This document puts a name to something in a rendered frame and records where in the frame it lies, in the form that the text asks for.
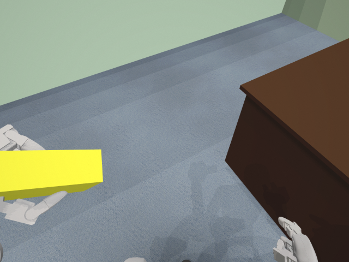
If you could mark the robot right hand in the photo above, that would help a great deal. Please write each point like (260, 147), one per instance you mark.
(299, 249)

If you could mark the robot left hand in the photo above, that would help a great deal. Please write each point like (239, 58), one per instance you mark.
(22, 210)

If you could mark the table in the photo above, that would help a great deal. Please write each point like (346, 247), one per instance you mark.
(290, 147)

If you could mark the sponge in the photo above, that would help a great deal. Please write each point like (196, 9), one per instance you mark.
(36, 173)

